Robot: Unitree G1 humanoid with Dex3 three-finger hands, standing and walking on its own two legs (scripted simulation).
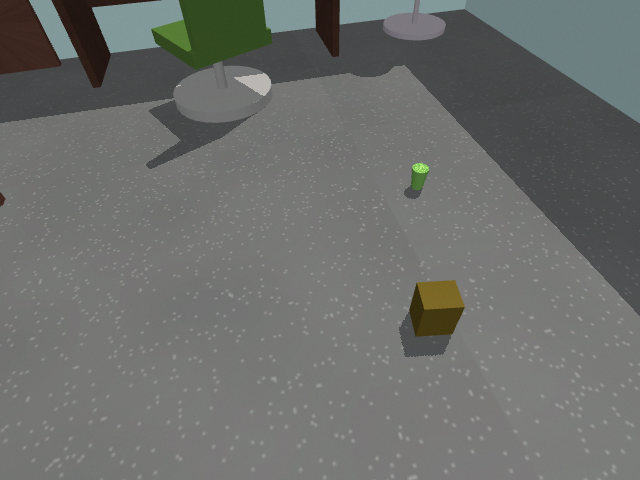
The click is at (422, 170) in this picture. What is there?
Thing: tapered cup
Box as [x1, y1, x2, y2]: [411, 163, 428, 189]
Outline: 416,163 412,166 411,186 414,189 420,189 423,185 423,182 428,171 428,167 425,164
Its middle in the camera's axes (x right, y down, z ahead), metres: +0.49 -0.29 +1.87
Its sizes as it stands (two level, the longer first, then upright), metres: 0.078 0.078 0.115
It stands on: the floor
